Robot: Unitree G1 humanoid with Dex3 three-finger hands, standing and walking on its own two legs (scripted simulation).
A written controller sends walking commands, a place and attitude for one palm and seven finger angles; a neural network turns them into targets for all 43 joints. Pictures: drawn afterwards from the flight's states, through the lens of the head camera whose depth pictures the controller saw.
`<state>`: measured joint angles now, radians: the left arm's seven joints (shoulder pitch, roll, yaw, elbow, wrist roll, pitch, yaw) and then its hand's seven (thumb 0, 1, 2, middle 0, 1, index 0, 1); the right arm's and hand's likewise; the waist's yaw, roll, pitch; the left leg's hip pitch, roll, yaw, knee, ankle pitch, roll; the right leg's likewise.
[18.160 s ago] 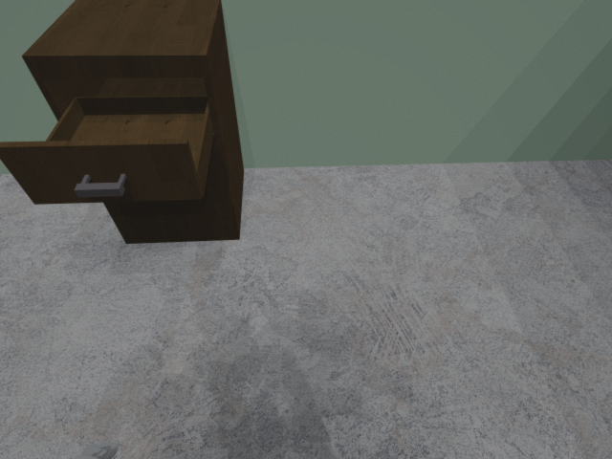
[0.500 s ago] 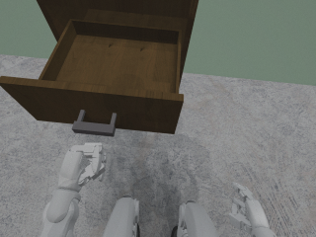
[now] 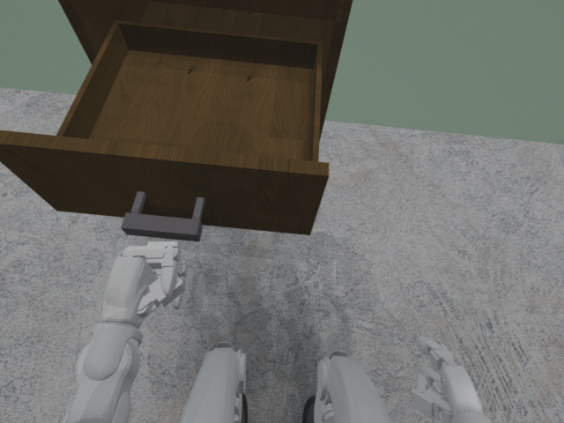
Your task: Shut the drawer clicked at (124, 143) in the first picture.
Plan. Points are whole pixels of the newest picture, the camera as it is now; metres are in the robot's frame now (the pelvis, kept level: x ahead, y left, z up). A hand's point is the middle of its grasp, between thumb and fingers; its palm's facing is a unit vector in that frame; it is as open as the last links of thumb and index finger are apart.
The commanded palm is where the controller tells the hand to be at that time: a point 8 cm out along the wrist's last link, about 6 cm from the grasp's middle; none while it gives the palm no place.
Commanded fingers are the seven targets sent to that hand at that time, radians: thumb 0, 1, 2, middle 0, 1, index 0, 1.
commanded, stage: push the drawer shut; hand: left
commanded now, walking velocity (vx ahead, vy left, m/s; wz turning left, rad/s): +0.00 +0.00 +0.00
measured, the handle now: (166, 214) +0.39 +0.18 +0.01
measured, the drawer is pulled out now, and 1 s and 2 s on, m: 0.30 0.23 0.11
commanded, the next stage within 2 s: none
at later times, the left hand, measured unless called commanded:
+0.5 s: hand (186, 266) +0.32 +0.14 +0.00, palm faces -0.08 -1.00 -0.05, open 3.0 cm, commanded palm +0.33 +0.19 +0.02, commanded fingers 0.00 0.90 0.90 -1.40 -1.60 -1.40 -1.60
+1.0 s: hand (196, 223) +0.38 +0.14 +0.01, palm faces -0.07 -1.00 -0.06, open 3.2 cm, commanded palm +0.39 +0.18 +0.02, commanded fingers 0.00 0.90 0.90 -1.40 -1.60 -1.40 -1.60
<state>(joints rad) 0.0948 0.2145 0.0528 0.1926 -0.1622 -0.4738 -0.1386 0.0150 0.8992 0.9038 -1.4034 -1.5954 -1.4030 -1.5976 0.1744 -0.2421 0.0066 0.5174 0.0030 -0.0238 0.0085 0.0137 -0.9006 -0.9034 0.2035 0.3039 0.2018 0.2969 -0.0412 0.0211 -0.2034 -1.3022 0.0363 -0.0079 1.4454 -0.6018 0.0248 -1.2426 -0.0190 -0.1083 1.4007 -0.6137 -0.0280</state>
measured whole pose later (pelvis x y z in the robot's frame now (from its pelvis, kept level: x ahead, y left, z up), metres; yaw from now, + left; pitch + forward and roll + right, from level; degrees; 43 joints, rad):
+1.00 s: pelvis -0.02 +0.00 +0.00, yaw +0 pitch +26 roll -4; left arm -0.41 0.25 0.10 0.65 -0.11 -0.48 -0.08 0.02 0.82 0.97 -1.40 -1.60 -1.40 -1.60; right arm 0.20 -0.25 0.02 0.61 0.00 -0.02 -0.01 0.01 -0.90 -0.90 0.20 0.30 0.20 0.30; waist -0.08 0.03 -0.18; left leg -1.36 0.03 -0.01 1.45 -0.55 0.03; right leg -1.29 -0.03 -0.11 1.40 -0.57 -0.02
